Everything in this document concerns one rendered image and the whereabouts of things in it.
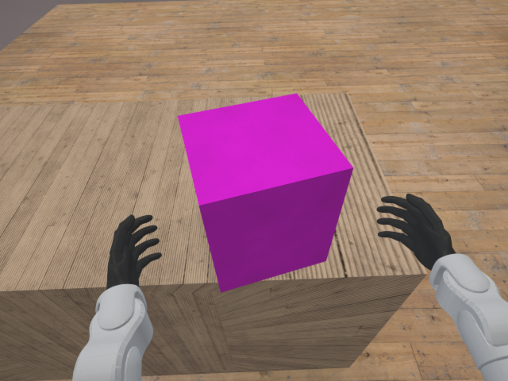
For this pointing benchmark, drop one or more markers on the carton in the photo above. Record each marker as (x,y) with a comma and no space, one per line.
(270,184)

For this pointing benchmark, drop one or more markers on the left robot forearm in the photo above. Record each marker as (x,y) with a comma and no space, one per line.
(120,332)

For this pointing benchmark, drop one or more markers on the robot left hand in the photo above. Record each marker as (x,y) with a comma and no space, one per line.
(124,266)

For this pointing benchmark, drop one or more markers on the robot right hand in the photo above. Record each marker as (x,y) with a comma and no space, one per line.
(425,233)

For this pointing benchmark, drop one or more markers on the pedestal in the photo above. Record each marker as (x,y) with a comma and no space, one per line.
(71,173)

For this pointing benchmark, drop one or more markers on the right robot forearm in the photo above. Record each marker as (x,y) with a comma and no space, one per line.
(473,301)

